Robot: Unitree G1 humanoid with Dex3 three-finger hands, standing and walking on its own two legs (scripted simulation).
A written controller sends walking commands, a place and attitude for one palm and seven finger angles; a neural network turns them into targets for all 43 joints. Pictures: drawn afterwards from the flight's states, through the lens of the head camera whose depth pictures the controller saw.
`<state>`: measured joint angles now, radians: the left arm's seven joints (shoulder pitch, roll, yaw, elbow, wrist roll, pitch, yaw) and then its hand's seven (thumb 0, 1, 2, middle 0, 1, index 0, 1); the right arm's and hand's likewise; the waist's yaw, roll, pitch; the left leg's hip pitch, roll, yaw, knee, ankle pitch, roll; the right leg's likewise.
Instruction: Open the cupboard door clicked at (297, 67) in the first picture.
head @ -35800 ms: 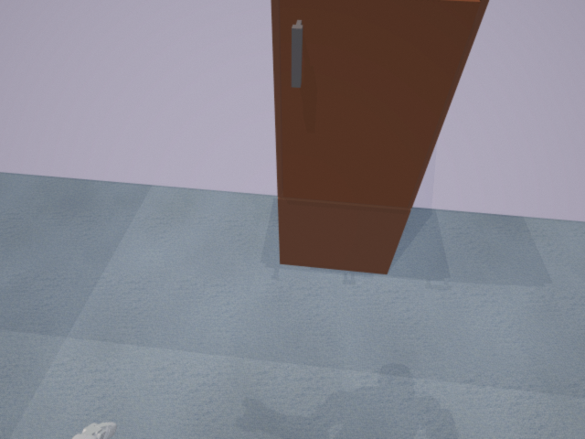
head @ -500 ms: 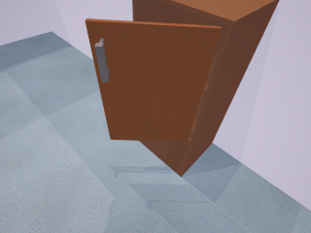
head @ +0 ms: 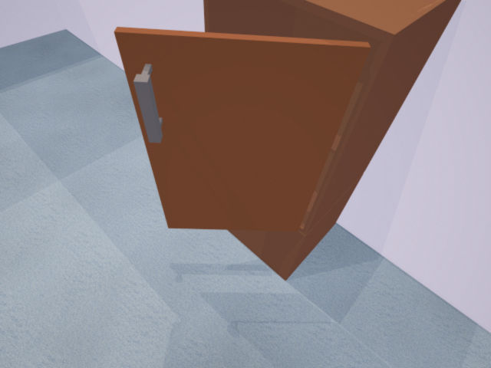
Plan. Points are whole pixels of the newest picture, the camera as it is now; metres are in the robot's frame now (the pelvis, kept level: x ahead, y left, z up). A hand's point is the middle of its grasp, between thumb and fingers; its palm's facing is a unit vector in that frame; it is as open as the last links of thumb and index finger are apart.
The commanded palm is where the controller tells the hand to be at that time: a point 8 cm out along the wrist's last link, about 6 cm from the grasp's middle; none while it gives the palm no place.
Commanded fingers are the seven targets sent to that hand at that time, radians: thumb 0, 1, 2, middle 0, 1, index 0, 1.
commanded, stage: come to a stop and stand still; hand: left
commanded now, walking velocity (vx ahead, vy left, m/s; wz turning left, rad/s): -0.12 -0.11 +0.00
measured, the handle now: (151, 104) +0.51 +0.21 +0.14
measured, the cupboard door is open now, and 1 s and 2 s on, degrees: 43 43 43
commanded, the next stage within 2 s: look again from close up in 1.08 s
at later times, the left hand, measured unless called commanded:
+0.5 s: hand out of the picture -0.02 +0.14 -0.17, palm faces +0.05 -0.98 -0.19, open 7.2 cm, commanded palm none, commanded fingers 0.00 0.90 0.90 -0.20 -0.30 -0.20 -0.30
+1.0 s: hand out of the picture -0.12 +0.12 -0.17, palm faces +0.07 -0.99 -0.13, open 7.3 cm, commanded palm none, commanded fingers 0.00 0.90 0.90 -0.20 -0.30 -0.20 -0.30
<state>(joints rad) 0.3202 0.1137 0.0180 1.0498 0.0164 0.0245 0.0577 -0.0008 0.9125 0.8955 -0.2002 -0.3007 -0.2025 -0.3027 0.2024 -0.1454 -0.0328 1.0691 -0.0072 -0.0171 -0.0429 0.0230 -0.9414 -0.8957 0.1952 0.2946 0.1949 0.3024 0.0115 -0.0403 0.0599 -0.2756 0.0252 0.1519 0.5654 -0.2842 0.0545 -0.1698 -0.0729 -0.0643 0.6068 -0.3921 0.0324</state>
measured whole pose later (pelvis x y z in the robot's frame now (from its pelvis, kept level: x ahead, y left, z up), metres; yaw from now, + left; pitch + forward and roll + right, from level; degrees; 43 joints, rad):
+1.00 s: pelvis -0.07 -0.03 +0.01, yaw +1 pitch -1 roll +0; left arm 0.39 0.11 0.01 1.11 0.02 0.01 0.04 0.00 0.91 0.90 -0.20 -0.30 -0.20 -0.30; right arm 0.33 -0.10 -0.02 1.13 -0.01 0.01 -0.02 0.00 -0.91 -0.90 0.20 0.29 0.19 0.30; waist 0.01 -0.02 0.02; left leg -0.26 0.01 0.06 0.46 -0.18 0.02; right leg -0.24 -0.04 -0.04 0.44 -0.19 0.02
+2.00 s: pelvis -0.08 -0.04 -0.04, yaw +4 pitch +6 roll +0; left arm 0.38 0.19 0.17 0.13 -0.22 -0.49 -0.13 0.00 0.79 0.84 -0.21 -0.38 -0.21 -0.38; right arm 0.23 -0.22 -0.02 0.66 0.01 -0.29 -0.01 0.01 -0.91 -0.90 0.20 0.30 0.20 0.30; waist -0.02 -0.01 -0.11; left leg -0.62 0.00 0.02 0.85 -0.33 0.01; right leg -0.59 -0.04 -0.03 0.87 -0.39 0.00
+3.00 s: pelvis -0.04 -0.03 -0.01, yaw +4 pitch +2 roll -2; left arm 0.10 0.39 0.39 0.09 -0.36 -0.06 -0.39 -0.01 -0.36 0.35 -0.29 -1.12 -0.29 -1.12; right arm 0.24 -0.25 0.06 0.58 0.07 -0.27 -0.11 0.01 -0.90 -0.90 0.20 0.30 0.20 0.30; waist 0.03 0.03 -0.06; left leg -0.42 0.01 -0.01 0.73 -0.35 0.01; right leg -0.35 -0.01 -0.06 0.68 -0.36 0.01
